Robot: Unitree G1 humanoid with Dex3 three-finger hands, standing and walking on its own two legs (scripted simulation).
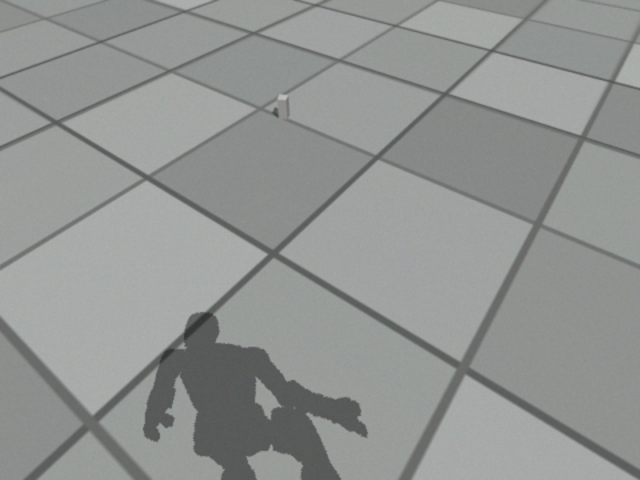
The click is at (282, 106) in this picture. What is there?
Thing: carton on end
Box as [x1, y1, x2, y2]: [277, 94, 289, 119]
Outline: 279,94 277,98 279,118 286,119 289,114 288,96
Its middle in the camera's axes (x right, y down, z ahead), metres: -0.23 -0.84 +2.32
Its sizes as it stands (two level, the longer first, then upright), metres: 0.061 0.054 0.125
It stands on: the floor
